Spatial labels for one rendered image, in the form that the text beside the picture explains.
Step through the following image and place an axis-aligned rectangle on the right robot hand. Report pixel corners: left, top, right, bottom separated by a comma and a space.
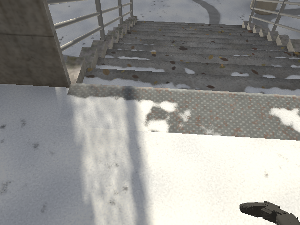
239, 201, 300, 225

